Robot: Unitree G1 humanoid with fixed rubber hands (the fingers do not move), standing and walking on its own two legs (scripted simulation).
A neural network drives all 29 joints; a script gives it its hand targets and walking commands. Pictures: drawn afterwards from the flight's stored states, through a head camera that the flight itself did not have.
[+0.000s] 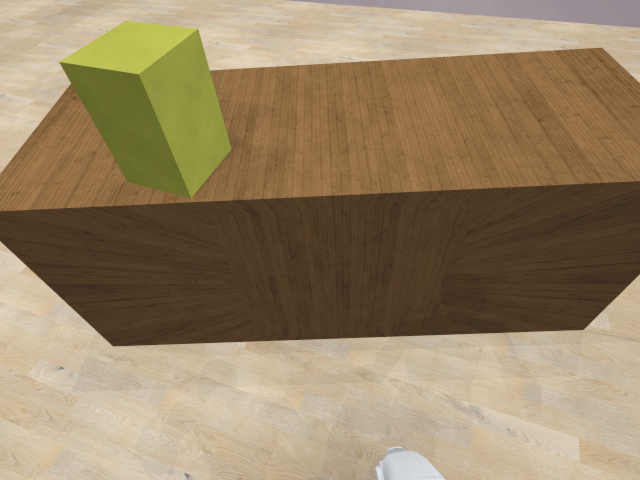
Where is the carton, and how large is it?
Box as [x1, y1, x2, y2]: [59, 21, 230, 197]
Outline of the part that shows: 59,62 128,182 191,197 229,151 230,145 197,29 124,21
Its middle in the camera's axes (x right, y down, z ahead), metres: -0.32 -0.26 +0.77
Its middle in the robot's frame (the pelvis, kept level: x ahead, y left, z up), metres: +0.78 +0.32 +0.06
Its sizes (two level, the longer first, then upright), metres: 0.172 0.163 0.264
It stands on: a pedestal, 0.65 m high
